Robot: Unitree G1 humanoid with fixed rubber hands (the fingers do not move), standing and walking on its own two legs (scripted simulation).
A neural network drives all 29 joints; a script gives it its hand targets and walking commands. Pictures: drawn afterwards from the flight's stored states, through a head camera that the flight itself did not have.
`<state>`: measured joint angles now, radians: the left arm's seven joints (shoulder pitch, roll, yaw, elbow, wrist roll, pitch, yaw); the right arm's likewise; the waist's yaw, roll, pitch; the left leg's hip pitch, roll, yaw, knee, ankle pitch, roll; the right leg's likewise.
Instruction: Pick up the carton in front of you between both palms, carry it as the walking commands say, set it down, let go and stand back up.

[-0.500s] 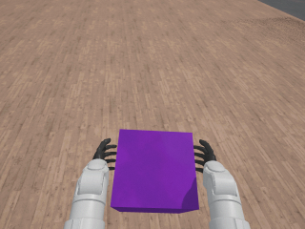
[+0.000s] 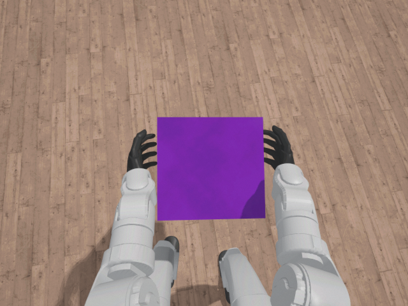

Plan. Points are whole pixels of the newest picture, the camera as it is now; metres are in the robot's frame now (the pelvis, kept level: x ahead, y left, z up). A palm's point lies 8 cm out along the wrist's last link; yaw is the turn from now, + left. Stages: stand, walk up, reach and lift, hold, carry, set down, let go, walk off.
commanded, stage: set down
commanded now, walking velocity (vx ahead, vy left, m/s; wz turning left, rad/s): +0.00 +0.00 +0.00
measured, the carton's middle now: (207, 168) +0.39 -0.02 -0.18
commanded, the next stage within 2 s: none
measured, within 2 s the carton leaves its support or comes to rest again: neither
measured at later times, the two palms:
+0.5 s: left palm (142, 165) +0.41 +0.15 -0.22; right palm (253, 162) +0.42 -0.14 -0.21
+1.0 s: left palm (143, 168) +0.44 +0.18 -0.38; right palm (232, 166) +0.45 -0.12 -0.37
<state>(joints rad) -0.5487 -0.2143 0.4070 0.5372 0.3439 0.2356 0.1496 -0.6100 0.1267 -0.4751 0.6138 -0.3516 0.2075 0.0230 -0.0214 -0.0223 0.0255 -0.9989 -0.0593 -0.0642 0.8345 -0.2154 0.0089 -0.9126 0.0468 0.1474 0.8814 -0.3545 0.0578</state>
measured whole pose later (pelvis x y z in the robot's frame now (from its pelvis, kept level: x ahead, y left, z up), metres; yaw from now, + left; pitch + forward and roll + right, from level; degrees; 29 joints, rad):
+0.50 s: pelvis -0.01 -0.03 -0.13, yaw -1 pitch +44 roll -2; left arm -0.79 -0.04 0.42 0.67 0.26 0.26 0.08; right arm -0.78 0.15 -0.43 0.63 -0.22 0.23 -0.15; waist 0.03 -0.03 -0.24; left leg -1.78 -0.07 -0.13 1.40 -0.38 -0.06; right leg -1.68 0.13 0.09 1.45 -0.53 0.05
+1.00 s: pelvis -0.04 -0.01 -0.25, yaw -5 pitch +47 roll -6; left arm -1.09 0.12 0.34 0.79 0.16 0.25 0.12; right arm -1.07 0.05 -0.41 0.74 -0.12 0.19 -0.23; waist 0.05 -0.05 -0.07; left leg -2.20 -0.11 -0.14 1.82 -0.43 -0.07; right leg -2.08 0.18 0.07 1.86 -0.61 0.11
